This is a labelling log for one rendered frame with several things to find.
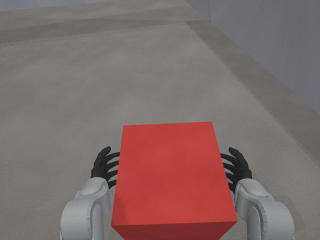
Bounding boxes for robot right hand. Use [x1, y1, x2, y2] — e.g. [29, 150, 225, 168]
[220, 147, 252, 195]

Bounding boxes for robot left hand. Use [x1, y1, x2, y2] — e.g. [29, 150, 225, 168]
[90, 146, 120, 189]

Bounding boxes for carton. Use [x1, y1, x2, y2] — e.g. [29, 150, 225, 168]
[111, 121, 238, 240]

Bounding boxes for robot right forearm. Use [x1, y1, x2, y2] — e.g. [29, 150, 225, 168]
[234, 178, 295, 240]

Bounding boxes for robot left forearm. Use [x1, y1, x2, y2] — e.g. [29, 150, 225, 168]
[60, 177, 111, 240]

